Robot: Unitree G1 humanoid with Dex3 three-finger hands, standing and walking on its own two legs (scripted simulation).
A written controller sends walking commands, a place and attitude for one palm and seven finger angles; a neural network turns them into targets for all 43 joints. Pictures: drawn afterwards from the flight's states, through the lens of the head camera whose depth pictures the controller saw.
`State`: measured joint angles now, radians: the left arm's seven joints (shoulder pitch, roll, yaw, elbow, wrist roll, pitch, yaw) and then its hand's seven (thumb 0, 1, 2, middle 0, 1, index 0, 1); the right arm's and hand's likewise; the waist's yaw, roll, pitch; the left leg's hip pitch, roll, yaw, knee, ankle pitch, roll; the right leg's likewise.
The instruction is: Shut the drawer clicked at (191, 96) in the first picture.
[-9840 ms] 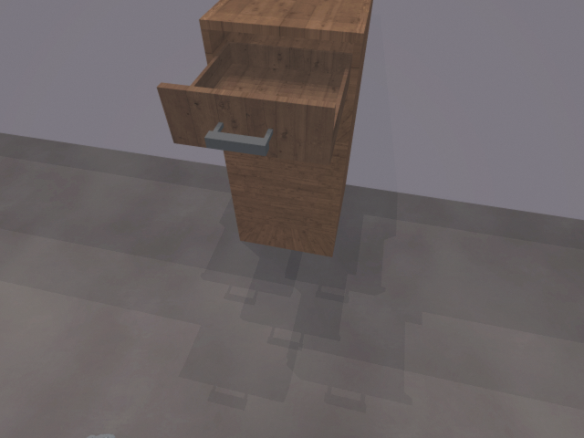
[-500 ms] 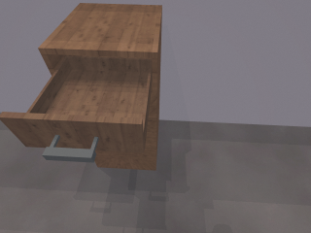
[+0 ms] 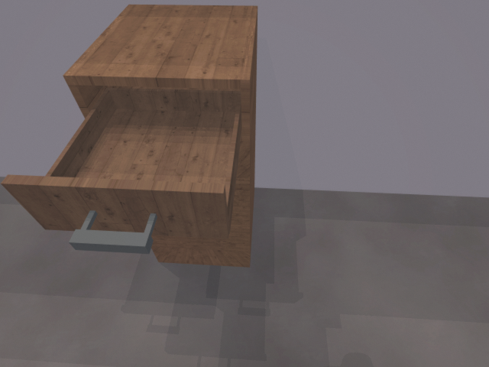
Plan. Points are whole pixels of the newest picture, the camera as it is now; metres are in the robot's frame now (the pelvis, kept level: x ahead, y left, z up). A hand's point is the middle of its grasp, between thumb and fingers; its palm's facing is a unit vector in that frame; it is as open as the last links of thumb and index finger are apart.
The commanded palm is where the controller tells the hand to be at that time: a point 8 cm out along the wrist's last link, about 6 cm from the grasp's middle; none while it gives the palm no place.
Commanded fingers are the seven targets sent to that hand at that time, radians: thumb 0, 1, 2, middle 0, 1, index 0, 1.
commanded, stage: raise the hand and make a fist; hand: left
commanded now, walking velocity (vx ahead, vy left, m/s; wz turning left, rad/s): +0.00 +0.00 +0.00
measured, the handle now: (117, 229) +0.32 +0.25 +0.05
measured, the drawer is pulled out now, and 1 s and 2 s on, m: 0.29 0.29 0.29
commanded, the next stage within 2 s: bring the fist close to the handle in 1.80 s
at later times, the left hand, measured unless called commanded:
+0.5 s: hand out of the picture +0.12 +0.18 +0.02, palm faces +0.06 -1.00 -0.05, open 5.0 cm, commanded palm +0.10 +0.23 +0.02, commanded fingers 0.00 0.90 0.90 -0.82 -0.97 -0.82 -0.97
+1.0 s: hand (81, 353) +0.13 +0.21 +0.07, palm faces +0.03 -1.00 -0.07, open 3.1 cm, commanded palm +0.09 +0.26 +0.09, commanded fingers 0.00 0.90 0.90 -1.32 -1.51 -1.32 -1.51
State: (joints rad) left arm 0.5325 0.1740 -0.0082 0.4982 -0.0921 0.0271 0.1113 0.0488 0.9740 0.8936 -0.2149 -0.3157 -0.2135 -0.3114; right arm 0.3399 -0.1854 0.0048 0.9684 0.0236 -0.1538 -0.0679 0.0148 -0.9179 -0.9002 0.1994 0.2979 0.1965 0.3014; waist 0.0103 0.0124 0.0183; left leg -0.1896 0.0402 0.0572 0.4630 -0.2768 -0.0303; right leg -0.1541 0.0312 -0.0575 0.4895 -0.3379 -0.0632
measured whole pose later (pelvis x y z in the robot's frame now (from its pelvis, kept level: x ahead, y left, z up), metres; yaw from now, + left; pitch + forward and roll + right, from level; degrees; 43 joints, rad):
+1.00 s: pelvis -0.04 +0.04 -0.03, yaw +2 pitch +3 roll -1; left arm 0.61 0.22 0.09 -0.38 -0.23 -0.20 -0.18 0.01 0.90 0.90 -1.13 -1.31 -1.13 -1.31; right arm 0.25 -0.26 0.01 0.56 0.03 -0.30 -0.04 0.02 -0.90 -0.90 0.20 0.30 0.20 0.30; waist 0.01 0.04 -0.08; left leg -0.51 0.01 0.03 0.83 -0.38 0.03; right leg -0.42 -0.02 -0.09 0.79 -0.43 -0.01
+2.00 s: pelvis -0.03 +0.01 -0.01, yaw +2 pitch -2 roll -1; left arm 0.47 0.30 0.32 -0.31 -0.36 -0.02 -0.33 0.01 0.90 0.90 -1.40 -1.60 -1.40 -1.60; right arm 0.24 -0.27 0.06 0.65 0.07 -0.42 -0.09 0.02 -0.90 -0.90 0.20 0.30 0.20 0.30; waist 0.05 0.07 -0.06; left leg -0.27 0.04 0.01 0.61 -0.30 -0.02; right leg -0.19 0.03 -0.10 0.57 -0.34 -0.05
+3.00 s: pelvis -0.04 +0.03 -0.03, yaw +2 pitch +6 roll +0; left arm 0.21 0.21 0.15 0.05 -0.23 -0.26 -0.20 0.01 0.90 0.90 -1.40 -1.60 -1.40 -1.60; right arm 0.24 -0.25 0.04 0.61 0.02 -0.25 -0.04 0.01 -0.90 -0.90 0.20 0.30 0.20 0.30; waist -0.01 0.04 -0.06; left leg -0.53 0.01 0.03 0.79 -0.36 0.01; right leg -0.46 -0.01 -0.08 0.79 -0.42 -0.03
